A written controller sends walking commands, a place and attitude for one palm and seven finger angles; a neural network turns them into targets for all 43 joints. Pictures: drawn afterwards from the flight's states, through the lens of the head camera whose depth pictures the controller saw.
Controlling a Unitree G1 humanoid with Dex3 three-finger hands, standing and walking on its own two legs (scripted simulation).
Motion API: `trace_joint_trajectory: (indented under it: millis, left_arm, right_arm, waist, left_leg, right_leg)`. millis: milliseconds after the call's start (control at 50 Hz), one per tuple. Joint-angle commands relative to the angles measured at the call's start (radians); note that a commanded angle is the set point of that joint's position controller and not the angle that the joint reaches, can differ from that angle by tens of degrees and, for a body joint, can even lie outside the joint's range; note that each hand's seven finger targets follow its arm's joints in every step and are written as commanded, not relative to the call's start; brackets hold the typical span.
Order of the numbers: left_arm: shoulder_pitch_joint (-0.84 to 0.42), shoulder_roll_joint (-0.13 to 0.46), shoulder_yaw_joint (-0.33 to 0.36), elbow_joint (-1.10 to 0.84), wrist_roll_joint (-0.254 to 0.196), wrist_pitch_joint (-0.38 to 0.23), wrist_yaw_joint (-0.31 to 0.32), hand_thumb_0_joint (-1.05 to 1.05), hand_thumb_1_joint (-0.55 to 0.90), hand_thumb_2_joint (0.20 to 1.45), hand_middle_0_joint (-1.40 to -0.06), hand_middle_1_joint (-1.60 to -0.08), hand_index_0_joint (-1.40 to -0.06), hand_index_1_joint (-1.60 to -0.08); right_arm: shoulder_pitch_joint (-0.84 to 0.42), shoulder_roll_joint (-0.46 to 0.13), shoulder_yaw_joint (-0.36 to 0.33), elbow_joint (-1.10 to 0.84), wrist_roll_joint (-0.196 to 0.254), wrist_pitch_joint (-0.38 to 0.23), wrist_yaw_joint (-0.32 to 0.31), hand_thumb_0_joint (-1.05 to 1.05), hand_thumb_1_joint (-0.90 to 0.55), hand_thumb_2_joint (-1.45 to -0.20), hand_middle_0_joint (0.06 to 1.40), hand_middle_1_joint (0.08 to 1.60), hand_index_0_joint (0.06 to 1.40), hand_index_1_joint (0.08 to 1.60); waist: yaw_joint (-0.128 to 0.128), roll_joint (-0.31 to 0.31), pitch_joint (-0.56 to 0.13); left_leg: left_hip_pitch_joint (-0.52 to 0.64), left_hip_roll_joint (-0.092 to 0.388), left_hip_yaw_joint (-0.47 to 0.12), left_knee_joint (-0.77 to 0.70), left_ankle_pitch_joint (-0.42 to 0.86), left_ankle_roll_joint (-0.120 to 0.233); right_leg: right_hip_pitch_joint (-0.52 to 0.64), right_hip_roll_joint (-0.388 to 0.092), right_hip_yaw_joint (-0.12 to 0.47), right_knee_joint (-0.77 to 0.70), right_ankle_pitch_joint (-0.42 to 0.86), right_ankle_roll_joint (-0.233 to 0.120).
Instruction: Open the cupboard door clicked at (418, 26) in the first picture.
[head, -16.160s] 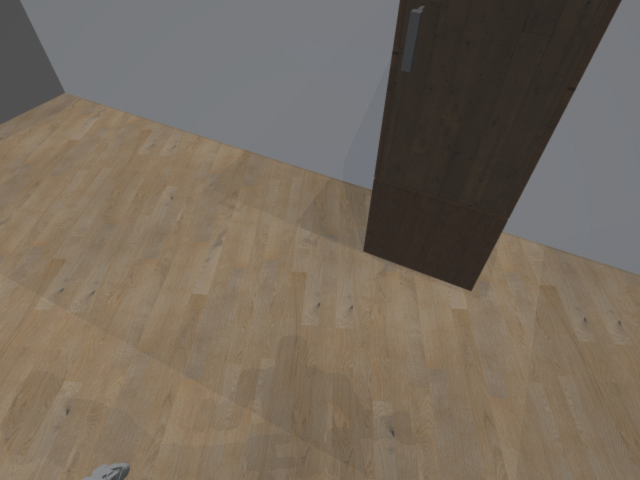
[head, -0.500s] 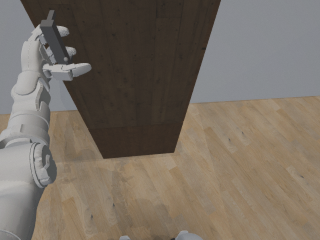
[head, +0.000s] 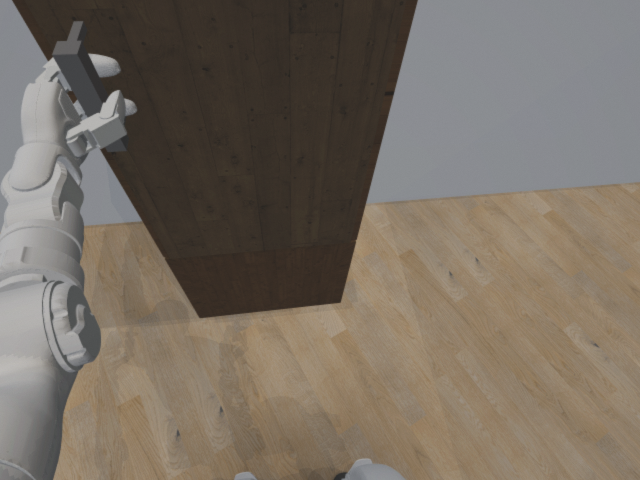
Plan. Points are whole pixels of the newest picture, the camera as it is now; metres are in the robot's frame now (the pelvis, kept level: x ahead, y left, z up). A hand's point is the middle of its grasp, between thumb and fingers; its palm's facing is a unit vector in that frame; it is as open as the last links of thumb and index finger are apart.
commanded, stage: pull the door open along its arc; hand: left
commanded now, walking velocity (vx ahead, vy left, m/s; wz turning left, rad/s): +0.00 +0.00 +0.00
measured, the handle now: (99, 90) +0.57 +0.22 +0.14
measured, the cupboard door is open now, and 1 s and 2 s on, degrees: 0 34 39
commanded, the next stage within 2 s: open thumb and fingers to let go in 1.12 s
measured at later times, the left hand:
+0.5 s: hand (118, 169) +0.44 +0.18 +0.14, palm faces -0.02 -1.00 +0.01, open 6.1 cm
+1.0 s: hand (201, 256) +0.32 +0.09 +0.14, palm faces +0.44 -0.90 +0.02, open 6.1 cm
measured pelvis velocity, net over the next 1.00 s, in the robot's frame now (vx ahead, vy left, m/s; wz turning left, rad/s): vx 0.01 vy -0.02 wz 0.04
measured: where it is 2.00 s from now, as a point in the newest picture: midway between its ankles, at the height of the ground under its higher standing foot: outside the picture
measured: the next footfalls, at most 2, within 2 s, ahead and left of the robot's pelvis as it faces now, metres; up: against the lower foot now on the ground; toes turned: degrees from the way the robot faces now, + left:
none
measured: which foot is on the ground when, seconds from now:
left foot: down 0.00-1.00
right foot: down 0.00-1.00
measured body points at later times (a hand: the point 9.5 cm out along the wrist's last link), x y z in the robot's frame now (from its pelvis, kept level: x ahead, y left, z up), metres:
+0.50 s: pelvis +0.02 +0.00 +0.01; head +0.05 -0.01 +0.46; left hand +0.44 +0.23 +0.14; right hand +0.08 -0.26 -0.10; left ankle -0.01 +0.10 -0.71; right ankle +0.00 -0.11 -0.71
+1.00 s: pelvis +0.01 -0.02 +0.02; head -0.01 -0.04 +0.47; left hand +0.30 +0.13 +0.15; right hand +0.21 -0.22 -0.07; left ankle -0.01 +0.10 -0.71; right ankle +0.00 -0.11 -0.71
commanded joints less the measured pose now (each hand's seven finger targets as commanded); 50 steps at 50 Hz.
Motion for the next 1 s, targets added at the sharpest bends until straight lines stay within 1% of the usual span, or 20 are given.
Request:
trace_joint_trajectory:
  millis: [0, 40, 140, 220, 260, 320, 340, 420, 440, 460, 500, 560, 620, 640, 660, 780, 820, 860, 960, 980]
  left_arm:
    - [-0.491, 0.256, 0.002, -0.211, -0.008, -0.048, -0.006, 0.000, 0.900, 0.900, -0.400, -1.350, -0.400, -1.350]
    - [-0.444, 0.253, 0.013, -0.218, -0.014, -0.054, -0.008, 0.000, 0.900, 0.900, -0.400, -1.350, -0.400, -1.350]
    - [-0.308, 0.223, 0.018, -0.265, -0.039, -0.050, -0.022, 0.000, 0.900, 0.900, -0.400, -1.350, -0.400, -1.350]
    - [-0.150, 0.192, 0.023, -0.336, -0.069, -0.028, -0.030, 0.000, 0.900, 0.900, -0.400, -1.350, -0.400, -1.350]
    - [-0.072, 0.180, 0.023, -0.405, -0.081, -0.009, -0.033, 0.000, 0.900, 0.900, -0.400, -1.350, -0.400, -1.350]
    - [0.076, 0.147, 0.021, -0.525, -0.104, 0.021, -0.030, 0.000, 0.900, 0.900, -0.400, -1.350, -0.400, -1.350]
    - [0.141, 0.121, 0.014, -0.560, -0.114, 0.036, -0.028, 0.000, 0.900, 0.900, -0.400, -1.350, -0.400, -1.350]
    - [0.348, 0.060, 0.005, -0.812, -0.152, 0.078, -0.011, 0.000, 0.900, 0.900, -0.400, -1.350, -0.400, -1.350]
    - [0.414, 0.039, 0.007, -0.853, -0.162, 0.096, -0.005, 0.000, 0.900, 0.900, -0.400, -1.350, -0.400, -1.350]
    - [0.442, 0.020, 0.041, -0.906, -0.180, 0.119, 0.045, 0.000, 0.900, 0.900, -0.400, -1.350, -0.400, -1.350]
    - [0.507, -0.058, 0.008, -1.009, -0.180, 0.159, 0.116, 0.000, 0.900, 0.900, -0.400, -1.350, -0.400, -1.350]
    - [0.592, -0.152, -0.022, -1.138, -0.157, 0.209, 0.242, 0.000, 0.900, 0.900, -0.400, -1.350, -0.400, -1.350]
    - [0.600, -0.239, -0.084, -1.241, -0.104, 0.256, 0.386, 0.000, 0.900, 0.900, -0.400, -1.350, -0.400, -1.350]
    - [0.618, -0.274, -0.108, -1.280, -0.088, 0.270, 0.425, 0.000, 0.900, 0.900, -0.400, -1.350, -0.400, -1.350]
    - [0.635, -0.311, -0.132, -1.309, -0.077, 0.283, 0.464, 0.000, 0.900, 0.900, -0.400, -1.350, -0.400, -1.350]
    - [0.648, -0.481, -0.313, -1.449, 0.040, 0.363, 0.674, 0.000, 0.900, 0.900, -0.400, -1.350, -0.400, -1.350]
    - [0.684, -0.528, -0.364, -1.445, 0.065, 0.386, 0.716, 0.000, 0.900, 0.900, -0.400, -1.350, -0.400, -1.350]
    - [0.681, -0.582, -0.425, -1.490, 0.085, 0.398, 0.754, 0.000, 0.900, 0.900, -0.400, -1.350, -0.400, -1.350]
    - [0.774, -0.677, -0.560, -1.566, 0.132, 0.401, 0.772, 0.000, 0.900, 0.900, -0.400, -1.350, -0.400, -1.350]
    - [0.798, -0.693, -0.585, -1.578, 0.140, 0.398, 0.772, 0.000, 0.900, 0.900, -0.400, -1.350, -0.400, -1.350]
  right_arm:
    - [0.143, -0.167, -0.057, -0.055, -0.001, -0.024, -0.019, 0.000, -0.900, -0.900, 0.200, 0.300, 0.200, 0.300]
    - [0.145, -0.165, -0.060, -0.060, -0.002, -0.024, -0.018, 0.000, -0.900, -0.900, 0.200, 0.300, 0.200, 0.300]
    - [0.118, -0.163, -0.060, -0.090, 0.002, -0.020, -0.014, 0.000, -0.900, -0.900, 0.200, 0.300, 0.200, 0.300]
    - [0.085, -0.161, -0.064, -0.130, 0.013, -0.013, -0.012, 0.000, -0.900, -0.900, 0.200, 0.300, 0.200, 0.300]
    - [0.060, -0.157, -0.066, -0.146, 0.021, -0.010, -0.010, 0.000, -0.900, -0.900, 0.200, 0.300, 0.200, 0.300]
    - [0.020, -0.148, -0.068, -0.182, 0.032, -0.006, -0.007, 0.000, -0.900, -0.900, 0.200, 0.300, 0.200, 0.300]
    - [0.002, -0.141, -0.066, -0.191, 0.037, -0.007, -0.005, 0.000, -0.900, -0.900, 0.200, 0.300, 0.200, 0.300]
    - [-0.063, -0.125, -0.069, -0.233, 0.047, -0.016, 0.001, 0.000, -0.900, -0.900, 0.200, 0.300, 0.200, 0.300]
    - [-0.084, -0.118, -0.068, -0.240, 0.050, -0.019, 0.003, 0.000, -0.900, -0.900, 0.200, 0.300, 0.200, 0.300]
    - [-0.110, -0.104, -0.064, -0.243, 0.053, -0.023, 0.004, 0.000, -0.900, -0.900, 0.200, 0.300, 0.200, 0.300]
    - [-0.153, -0.094, -0.064, -0.250, 0.053, -0.033, 0.009, 0.000, -0.900, -0.900, 0.200, 0.300, 0.200, 0.300]
    - [-0.214, -0.070, -0.059, -0.247, 0.049, -0.038, 0.014, 0.000, -0.900, -0.900, 0.200, 0.300, 0.200, 0.300]
    - [-0.267, -0.056, -0.054, -0.234, 0.033, -0.031, 0.013, 0.000, -0.900, -0.900, 0.200, 0.300, 0.200, 0.300]
    - [-0.285, -0.046, -0.053, -0.238, 0.027, -0.030, 0.013, 0.000, -0.900, -0.900, 0.200, 0.300, 0.200, 0.300]
    - [-0.299, -0.039, -0.052, -0.237, 0.021, -0.027, 0.013, 0.000, -0.900, -0.900, 0.200, 0.300, 0.200, 0.300]
    - [-0.379, -0.006, -0.035, -0.225, -0.011, 0.009, 0.005, 0.000, -0.900, -0.900, 0.200, 0.300, 0.200, 0.300]
    - [-0.392, -0.003, -0.033, -0.217, -0.022, 0.021, 0.000, 0.000, -0.900, -0.900, 0.200, 0.300, 0.200, 0.300]
    - [-0.415, 0.008, -0.031, -0.214, -0.027, 0.031, 0.000, 0.000, -0.900, -0.900, 0.200, 0.300, 0.200, 0.300]
    - [-0.434, 0.023, -0.037, -0.215, -0.040, 0.045, 0.004, 0.000, -0.900, -0.900, 0.200, 0.300, 0.200, 0.300]
    - [-0.434, 0.025, -0.036, -0.214, -0.040, 0.047, 0.006, 0.000, -0.900, -0.900, 0.200, 0.300, 0.200, 0.300]
  waist:
    - [-0.015, 0.069, -0.386]
    - [0.003, 0.065, -0.424]
    - [0.042, 0.055, -0.436]
    - [0.078, -0.003, -0.419]
    - [0.096, 0.018, -0.415]
    - [0.130, 0.009, -0.402]
    - [0.139, 0.002, -0.381]
    - [0.177, -0.009, -0.395]
    - [0.183, -0.014, -0.372]
    - [0.209, -0.027, -0.340]
    - [0.204, -0.039, -0.303]
    - [0.215, -0.034, -0.250]
    - [0.211, -0.076, -0.209]
    - [0.217, -0.058, -0.226]
    - [0.217, -0.072, -0.229]
    - [0.206, -0.054, -0.198]
    - [0.198, -0.090, -0.181]
    - [0.194, -0.079, -0.169]
    - [0.191, -0.082, -0.168]
    - [0.190, -0.102, -0.165]
  left_leg:
    - [0.242, -0.021, -0.064, -0.067, 0.319, 0.016]
    - [0.258, -0.021, -0.063, -0.063, 0.350, 0.015]
    - [0.265, -0.020, -0.051, -0.074, 0.379, 0.013]
    - [0.235, -0.024, -0.035, -0.093, 0.385, 0.019]
    - [0.259, -0.022, -0.026, -0.101, 0.415, 0.018]
    - [0.278, -0.020, -0.021, -0.115, 0.480, 0.019]
    - [0.283, -0.019, -0.018, -0.124, 0.493, 0.018]
    - [0.334, -0.017, -0.009, -0.140, 0.584, 0.016]
    - [0.338, -0.017, -0.003, -0.147, 0.586, 0.015]
    - [0.320, -0.018, -0.005, -0.158, 0.567, 0.007]
    - [0.335, -0.018, -0.001, -0.177, 0.535, 0.001]
    - [0.347, -0.020, 0.000, -0.196, 0.496, -0.010]
    - [0.357, -0.016, -0.012, -0.214, 0.437, -0.017]
    - [0.373, -0.018, -0.010, -0.219, 0.438, -0.018]
    - [0.382, -0.018, -0.008, -0.218, 0.436, -0.019]
    - [0.416, -0.023, -0.018, -0.232, 0.362, -0.022]
    - [0.421, -0.023, -0.025, -0.231, 0.344, -0.020]
    - [0.432, -0.024, -0.027, -0.235, 0.336, -0.022]
    - [0.468, -0.028, -0.030, -0.226, 0.362, -0.016]
    - [0.469, -0.028, -0.035, -0.226, 0.366, -0.016]
  right_leg:
    - [0.161, 0.011, 0.049, -0.064, 0.321, 0.010]
    - [0.183, 0.013, 0.046, -0.057, 0.346, 0.008]
    - [0.227, 0.013, 0.041, -0.051, 0.380, 0.004]
    - [0.301, 0.012, 0.039, -0.057, 0.421, 0.001]
    - [0.311, 0.012, 0.040, -0.059, 0.448, 0.001]
    - [0.357, 0.009, 0.035, -0.062, 0.492, -0.002]
    - [0.362, 0.008, 0.033, -0.068, 0.501, 0.000]
    - [0.440, 0.000, 0.031, -0.072, 0.575, 0.000]
    - [0.448, -0.002, 0.033, -0.077, 0.599, 0.004]
    - [0.447, -0.002, 0.023, -0.085, 0.574, 0.005]
    - [0.447, -0.002, 0.016, -0.100, 0.552, 0.005]
    - [0.435, -0.005, 0.007, -0.115, 0.504, 0.004]
    - [0.433, -0.010, 0.005, -0.131, 0.432, 0.002]
    - [0.447, -0.015, 0.009, -0.131, 0.436, 0.001]
    - [0.455, -0.017, 0.009, -0.134, 0.438, 0.001]
    - [0.462, -0.036, 0.020, -0.169, 0.347, -0.005]
    - [0.470, -0.041, 0.021, -0.188, 0.339, -0.004]
    - [0.474, -0.047, 0.024, -0.198, 0.326, -0.008]
    - [0.499, -0.055, 0.033, -0.207, 0.392, -0.009]
    - [0.505, -0.057, 0.032, -0.205, 0.403, -0.010]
